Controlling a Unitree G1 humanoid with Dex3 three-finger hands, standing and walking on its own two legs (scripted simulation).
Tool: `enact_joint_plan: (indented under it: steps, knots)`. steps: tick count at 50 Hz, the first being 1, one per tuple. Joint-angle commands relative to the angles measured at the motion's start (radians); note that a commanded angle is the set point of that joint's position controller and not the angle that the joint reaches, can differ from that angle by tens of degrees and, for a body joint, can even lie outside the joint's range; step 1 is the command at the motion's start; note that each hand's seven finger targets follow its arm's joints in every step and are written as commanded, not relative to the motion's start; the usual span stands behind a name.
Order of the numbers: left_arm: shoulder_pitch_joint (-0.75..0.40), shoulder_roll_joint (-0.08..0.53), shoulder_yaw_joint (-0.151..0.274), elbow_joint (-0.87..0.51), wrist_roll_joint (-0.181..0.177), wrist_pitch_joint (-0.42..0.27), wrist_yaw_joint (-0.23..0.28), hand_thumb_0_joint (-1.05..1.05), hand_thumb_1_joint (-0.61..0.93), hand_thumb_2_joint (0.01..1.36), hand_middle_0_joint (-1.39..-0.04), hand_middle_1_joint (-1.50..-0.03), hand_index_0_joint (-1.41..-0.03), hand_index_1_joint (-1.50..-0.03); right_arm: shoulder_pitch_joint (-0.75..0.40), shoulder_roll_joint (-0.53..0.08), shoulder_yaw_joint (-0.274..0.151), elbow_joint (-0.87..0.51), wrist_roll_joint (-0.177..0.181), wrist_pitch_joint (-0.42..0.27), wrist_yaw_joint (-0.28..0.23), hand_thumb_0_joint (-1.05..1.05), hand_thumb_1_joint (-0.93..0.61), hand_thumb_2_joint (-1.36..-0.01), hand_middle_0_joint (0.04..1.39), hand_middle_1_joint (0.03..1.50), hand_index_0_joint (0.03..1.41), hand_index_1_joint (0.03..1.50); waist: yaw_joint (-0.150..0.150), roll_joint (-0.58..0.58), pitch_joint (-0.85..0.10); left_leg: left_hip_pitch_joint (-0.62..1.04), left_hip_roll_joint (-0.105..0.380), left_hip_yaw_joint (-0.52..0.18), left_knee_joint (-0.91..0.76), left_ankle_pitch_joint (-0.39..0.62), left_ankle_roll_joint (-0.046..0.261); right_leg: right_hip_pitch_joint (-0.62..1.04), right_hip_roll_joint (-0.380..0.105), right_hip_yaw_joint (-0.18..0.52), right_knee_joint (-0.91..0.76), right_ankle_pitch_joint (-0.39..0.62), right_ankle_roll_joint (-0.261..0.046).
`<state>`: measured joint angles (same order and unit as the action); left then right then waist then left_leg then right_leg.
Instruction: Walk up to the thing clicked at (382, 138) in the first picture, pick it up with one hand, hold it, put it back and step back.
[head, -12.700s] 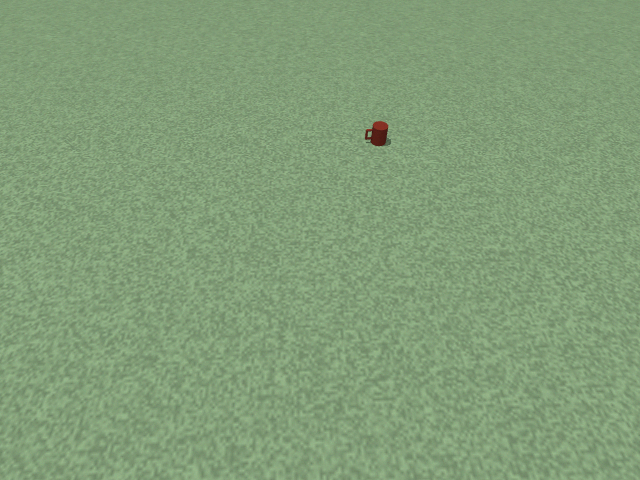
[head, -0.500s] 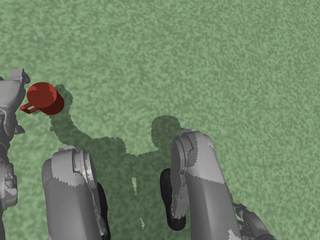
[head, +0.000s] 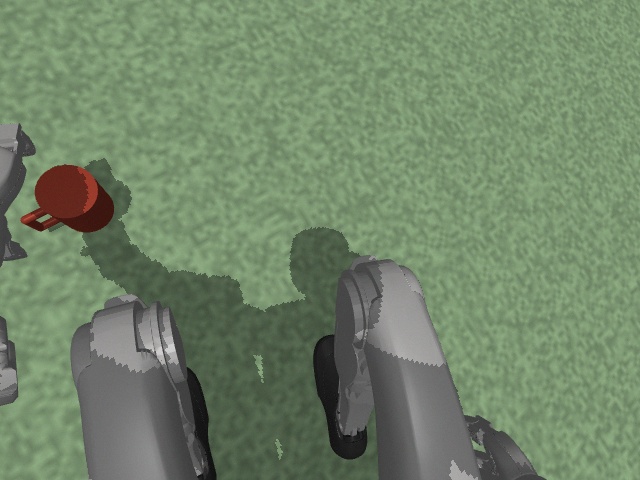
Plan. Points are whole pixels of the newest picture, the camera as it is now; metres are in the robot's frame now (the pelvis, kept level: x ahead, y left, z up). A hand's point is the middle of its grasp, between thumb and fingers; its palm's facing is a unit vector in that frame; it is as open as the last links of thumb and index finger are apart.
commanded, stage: rise first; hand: left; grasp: from above
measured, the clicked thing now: (67, 206) +0.47 +0.29 -0.28
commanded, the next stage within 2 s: approach in 0.94 s
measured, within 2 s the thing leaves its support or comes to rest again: neither
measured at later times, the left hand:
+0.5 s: hand out of the picture +0.43 +0.32 -0.15, palm faces -0.45 -0.07 -0.89, open 13.9 cm
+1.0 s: hand out of the picture +0.43 +0.32 -0.15, palm faces -0.45 -0.07 -0.89, open 13.5 cm
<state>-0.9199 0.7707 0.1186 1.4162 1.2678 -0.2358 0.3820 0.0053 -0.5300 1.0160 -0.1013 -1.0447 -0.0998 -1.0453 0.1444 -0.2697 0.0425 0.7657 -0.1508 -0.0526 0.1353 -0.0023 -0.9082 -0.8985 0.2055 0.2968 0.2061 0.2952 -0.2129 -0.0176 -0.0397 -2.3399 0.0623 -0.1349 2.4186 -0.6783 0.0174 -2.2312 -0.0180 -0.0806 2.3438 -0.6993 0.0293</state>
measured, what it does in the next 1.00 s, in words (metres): stands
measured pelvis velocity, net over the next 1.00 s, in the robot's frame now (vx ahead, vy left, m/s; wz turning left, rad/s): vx -0.01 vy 0.00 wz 0.01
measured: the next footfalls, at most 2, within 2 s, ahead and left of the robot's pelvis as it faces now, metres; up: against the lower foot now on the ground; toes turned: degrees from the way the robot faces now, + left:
none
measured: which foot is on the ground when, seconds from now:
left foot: down 0.00-1.00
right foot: down 0.00-1.00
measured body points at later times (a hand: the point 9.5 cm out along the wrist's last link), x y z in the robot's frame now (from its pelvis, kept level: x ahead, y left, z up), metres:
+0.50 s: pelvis -0.01 +0.00 +0.01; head +0.22 +0.08 +0.39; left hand +0.45 +0.32 -0.10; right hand +0.06 -0.27 -0.10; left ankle +0.08 +0.13 -0.29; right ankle +0.10 -0.13 -0.29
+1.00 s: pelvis -0.01 +0.00 +0.01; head +0.22 +0.07 +0.39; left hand +0.45 +0.32 -0.10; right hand +0.05 -0.27 -0.10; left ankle +0.08 +0.13 -0.29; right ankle +0.10 -0.13 -0.29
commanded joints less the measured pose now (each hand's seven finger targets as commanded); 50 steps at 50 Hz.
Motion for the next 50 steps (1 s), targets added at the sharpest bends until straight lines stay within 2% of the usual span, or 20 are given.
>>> enact_joint_plan:
  steps: [1,3,5,7,10,14,16,21,22,24,26,28,29,31,33,41,44,47,49,50]
  knots:
    - [-0.285,0.253,0.031,-0.167,-0.014,-0.003,0.029,0.000,-0.561,1.025,-0.087,-1.037,-0.076,-1.047,0.199,-0.252,-0.084,-0.018,0.007,0.002,-0.010,0.000,-0.907,-0.904,0.200,0.300,0.200,0.300,0.013,0.312,-0.683,0.582,-0.038,0.077,-0.255,0.186,0.001,0.278,0.043,-0.077,-0.234,0.237,-0.065]
    - [-0.298,0.254,0.024,-0.165,-0.020,-0.004,0.025,0.000,-0.551,1.017,-0.091,-1.035,-0.083,-1.044,0.203,-0.249,-0.081,-0.017,0.007,0.003,-0.008,0.000,-0.908,-0.904,0.200,0.300,0.200,0.300,0.000,0.289,-0.685,0.555,-0.040,0.082,-0.247,0.190,0.006,0.299,0.046,-0.073,-0.247,0.247,-0.062]
    - [-0.296,0.271,0.037,-0.164,-0.018,-0.002,0.025,0.000,-0.555,1.019,-0.092,-1.031,-0.082,-1.041,0.204,-0.250,-0.084,-0.019,0.011,0.003,-0.009,0.000,-0.908,-0.904,0.200,0.300,0.200,0.300,0.007,0.295,-0.678,0.556,-0.039,0.079,-0.254,0.180,0.005,0.289,0.043,-0.074,-0.243,0.233,-0.063]
    - [-0.294,0.238,0.014,-0.149,-0.019,-0.002,0.020,0.000,-0.550,1.016,-0.100,-1.024,-0.088,-1.036,0.201,-0.246,-0.079,-0.017,0.008,0.003,-0.008,0.000,-0.908,-0.904,0.200,0.300,0.200,0.300,0.002,0.293,-0.667,0.559,-0.039,0.076,-0.262,0.166,0.003,0.279,0.044,-0.077,-0.245,0.221,-0.066]
    - [-0.301,0.256,0.023,-0.169,-0.018,-0.003,0.020,0.000,-0.549,1.017,-0.099,-1.022,-0.088,-1.034,0.198,-0.248,-0.078,-0.022,0.011,0.003,-0.009,0.000,-0.907,-0.904,0.200,0.300,0.200,0.300,0.012,0.321,-0.680,0.569,-0.041,0.083,-0.267,0.178,0.003,0.291,0.044,-0.073,-0.252,0.233,-0.065]
    - [-0.304,0.232,0.002,-0.144,-0.022,-0.002,0.013,0.000,-0.539,1.009,-0.112,-1.018,-0.100,-1.030,0.190,-0.244,-0.076,-0.026,0.014,0.004,-0.010,0.000,-0.908,-0.904,0.200,0.300,0.200,0.300,-0.002,0.284,-0.641,0.530,-0.041,0.086,-0.267,0.144,0.008,0.282,0.046,-0.071,-0.267,0.204,-0.063]
    - [-0.320,0.263,0.017,-0.146,-0.011,-0.006,0.017,0.000,-0.537,1.006,-0.119,-1.005,-0.104,-1.020,0.190,-0.247,-0.075,-0.026,0.014,0.004,-0.014,0.000,-0.908,-0.904,0.200,0.300,0.200,0.300,0.000,0.284,-0.651,0.531,-0.043,0.083,-0.270,0.133,0.008,0.278,0.045,-0.071,-0.267,0.190,-0.063]
    - [-0.318,0.247,0.004,-0.114,-0.011,-0.010,0.017,0.000,-0.524,0.995,-0.129,-0.998,-0.116,-1.012,0.188,-0.245,-0.070,-0.026,0.015,0.001,-0.016,0.000,-0.909,-0.904,0.200,0.300,0.200,0.300,0.003,0.286,-0.656,0.553,-0.043,0.080,-0.275,0.145,0.006,0.271,0.046,-0.072,-0.261,0.200,-0.066]
    - [-0.316,0.249,0.009,-0.110,-0.006,-0.011,0.019,0.000,-0.525,0.997,-0.122,-1.003,-0.110,-1.015,0.188,-0.247,-0.067,-0.027,0.011,-0.001,-0.016,0.000,-0.907,-0.904,0.200,0.300,0.200,0.300,-0.005,0.292,-0.646,0.553,-0.045,0.073,-0.280,0.140,0.004,0.268,0.042,-0.077,-0.254,0.194,-0.065]
    - [-0.336,0.212,-0.019,-0.089,-0.006,-0.011,0.017,0.000,-0.514,0.989,-0.135,-0.996,-0.122,-1.009,0.185,-0.244,-0.065,-0.023,0.008,-0.004,-0.014,0.000,-0.908,-0.904,0.200,0.300,0.200,0.300,-0.028,0.272,-0.613,0.532,-0.044,0.075,-0.272,0.118,0.006,0.248,0.044,-0.077,-0.263,0.180,-0.064]
    - [-0.326,0.255,0.007,-0.117,-0.001,-0.015,0.023,0.000,-0.498,0.978,-0.150,-0.980,-0.137,-0.994,0.195,-0.249,-0.063,-0.024,0.008,-0.007,-0.013,0.000,-0.908,-0.904,0.200,0.300,0.200,0.300,-0.008,0.299,-0.647,0.552,-0.047,0.080,-0.272,0.143,0.004,0.271,0.042,-0.076,-0.258,0.197,-0.065]
    - [-0.318,0.263,0.015,-0.151,-0.007,-0.014,0.029,0.000,-0.486,0.964,-0.155,-0.979,-0.146,-0.988,0.188,-0.247,-0.068,-0.023,0.009,-0.008,-0.012,0.000,-0.909,-0.904,0.200,0.300,0.200,0.300,0.014,0.339,-0.677,0.582,-0.044,0.080,-0.284,0.150,-0.002,0.268,0.041,-0.075,-0.249,0.201,-0.068]
    - [-0.295,0.245,0.004,-0.110,-0.004,-0.008,0.027,0.000,-0.490,0.966,-0.153,-0.976,-0.143,-0.986,0.190,-0.247,-0.070,-0.024,0.010,-0.008,-0.011,0.000,-0.909,-0.904,0.200,0.300,0.200,0.300,0.003,0.312,-0.664,0.579,-0.043,0.080,-0.278,0.148,0.000,0.265,0.043,-0.076,-0.252,0.204,-0.068]
    - [-0.331,0.237,0.000,-0.139,-0.007,-0.009,0.030,0.000,-0.479,0.956,-0.153,-0.982,-0.147,-0.988,0.194,-0.246,-0.068,-0.027,0.008,-0.008,-0.012,0.000,-0.908,-0.903,0.200,0.300,0.200,0.300,-0.015,0.314,-0.659,0.560,-0.045,0.081,-0.277,0.134,0.002,0.265,0.041,-0.075,-0.259,0.194,-0.066]
    - [-0.327,0.268,0.015,-0.145,-0.005,-0.006,0.031,0.000,-0.487,0.957,-0.145,-0.986,-0.141,-0.989,0.190,-0.247,-0.071,-0.023,0.009,-0.009,-0.013,0.000,-0.908,-0.903,0.200,0.300,0.200,0.300,0.005,0.324,-0.664,0.567,-0.044,0.078,-0.288,0.127,0.000,0.251,0.040,-0.075,-0.256,0.183,-0.069]
    - [-0.324,0.240,-0.008,-0.100,-0.008,-0.003,0.018,0.000,-0.470,0.945,-0.161,-0.969,-0.157,-0.974,0.194,-0.246,-0.066,-0.018,0.012,-0.013,-0.015,0.000,-0.908,-0.902,0.200,0.300,0.200,0.300,-0.012,0.279,-0.635,0.543,-0.046,0.081,-0.275,0.125,0.006,0.254,0.041,-0.071,-0.265,0.184,-0.066]
    - [-0.314,0.271,0.016,-0.121,-0.010,-0.011,0.020,0.000,-0.454,0.932,-0.178,-0.952,-0.173,-0.958,0.204,-0.245,-0.064,-0.020,0.009,-0.012,-0.012,0.000,-0.908,-0.903,0.200,0.300,0.200,0.300,-0.001,0.277,-0.677,0.539,-0.049,0.089,-0.264,0.155,0.008,0.303,0.043,-0.068,-0.268,0.207,-0.063]
    - [-0.314,0.233,-0.004,-0.111,-0.012,-0.012,0.016,0.000,-0.453,0.934,-0.184,-0.946,-0.175,-0.956,0.201,-0.240,-0.063,-0.022,0.007,-0.015,-0.010,0.000,-0.908,-0.903,0.200,0.300,0.200,0.300,-0.013,0.287,-0.646,0.543,-0.047,0.087,-0.271,0.144,0.005,0.284,0.044,-0.072,-0.270,0.199,-0.065]
    - [-0.324,0.271,0.020,-0.130,-0.011,-0.016,0.024,0.000,-0.453,0.930,-0.177,-0.946,-0.171,-0.952,0.198,-0.250,-0.066,-0.021,0.010,-0.015,-0.012,0.000,-0.907,-0.902,0.200,0.300,0.200,0.300,0.002,0.307,-0.675,0.567,-0.046,0.078,-0.274,0.156,0.001,0.270,0.040,-0.076,-0.250,0.206,-0.066]
    - [-0.307,0.252,0.008,-0.101,-0.009,-0.014,0.024,0.000,-0.449,0.925,-0.174,-0.955,-0.172,-0.957,0.200,-0.248,-0.064,-0.022,0.007,-0.017,-0.010,0.000,-0.907,-0.902,0.200,0.300,0.200,0.300,-0.008,0.308,-0.654,0.558,-0.046,0.079,-0.271,0.152,0.001,0.269,0.040,-0.077,-0.250,0.206,-0.066]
